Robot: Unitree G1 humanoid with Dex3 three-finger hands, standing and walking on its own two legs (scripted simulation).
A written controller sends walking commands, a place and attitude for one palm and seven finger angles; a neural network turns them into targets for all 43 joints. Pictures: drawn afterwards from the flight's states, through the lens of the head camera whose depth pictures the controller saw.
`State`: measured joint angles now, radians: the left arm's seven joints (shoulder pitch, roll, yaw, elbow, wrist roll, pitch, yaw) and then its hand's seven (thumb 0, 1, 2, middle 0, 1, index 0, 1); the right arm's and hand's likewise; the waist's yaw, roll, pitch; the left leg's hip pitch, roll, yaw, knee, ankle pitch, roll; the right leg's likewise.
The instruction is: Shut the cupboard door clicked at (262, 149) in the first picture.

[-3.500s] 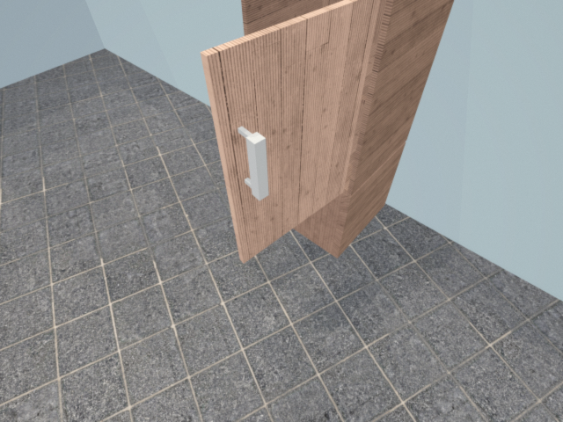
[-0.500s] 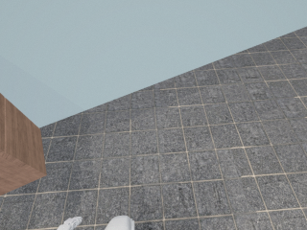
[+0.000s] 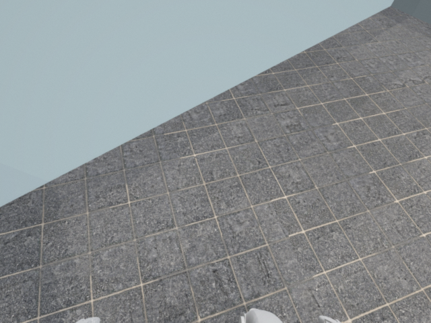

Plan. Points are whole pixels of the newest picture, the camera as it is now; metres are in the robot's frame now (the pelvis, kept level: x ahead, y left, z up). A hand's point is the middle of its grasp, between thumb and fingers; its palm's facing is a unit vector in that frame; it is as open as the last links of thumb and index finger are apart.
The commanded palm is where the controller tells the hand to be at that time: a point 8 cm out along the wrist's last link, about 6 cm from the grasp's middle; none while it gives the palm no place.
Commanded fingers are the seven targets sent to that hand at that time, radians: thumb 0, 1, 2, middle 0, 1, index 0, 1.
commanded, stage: walk around to get in front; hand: left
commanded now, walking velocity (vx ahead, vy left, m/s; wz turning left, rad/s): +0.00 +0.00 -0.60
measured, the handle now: out of the picture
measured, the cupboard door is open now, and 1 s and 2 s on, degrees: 82 82 82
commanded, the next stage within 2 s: walk to a spot facing it in 1.94 s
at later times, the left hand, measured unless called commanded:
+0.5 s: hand (155, 298) +0.17 +0.14 -0.18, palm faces -0.29 -0.94 -0.20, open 7.4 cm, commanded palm none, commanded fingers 0.00 0.90 0.90 -0.20 -0.30 -0.20 -0.30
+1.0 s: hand (206, 276) +0.22 +0.03 -0.15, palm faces -0.54 -0.79 -0.28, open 7.4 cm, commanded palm none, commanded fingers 0.00 0.90 0.90 -0.20 -0.30 -0.20 -0.30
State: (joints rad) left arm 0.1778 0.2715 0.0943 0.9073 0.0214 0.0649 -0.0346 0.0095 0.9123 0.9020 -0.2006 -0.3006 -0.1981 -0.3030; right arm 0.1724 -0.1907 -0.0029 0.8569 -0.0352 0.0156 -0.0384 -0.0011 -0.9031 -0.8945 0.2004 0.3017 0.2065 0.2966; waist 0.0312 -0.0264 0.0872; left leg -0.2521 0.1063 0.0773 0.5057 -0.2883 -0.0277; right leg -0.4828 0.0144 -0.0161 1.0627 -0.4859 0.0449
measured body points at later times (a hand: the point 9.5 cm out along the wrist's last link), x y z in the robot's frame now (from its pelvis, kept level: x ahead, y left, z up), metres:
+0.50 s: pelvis +0.03 -0.02 -0.01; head +0.09 -0.02 +0.43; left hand +0.19 +0.19 -0.17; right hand +0.05 -0.30 -0.14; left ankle +0.08 +0.09 -0.74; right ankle +0.00 -0.14 -0.74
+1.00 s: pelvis +0.04 -0.09 +0.00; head +0.07 -0.14 +0.44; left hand +0.25 +0.08 -0.13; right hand -0.07 -0.34 -0.16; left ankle +0.10 +0.06 -0.66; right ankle -0.03 -0.15 -0.74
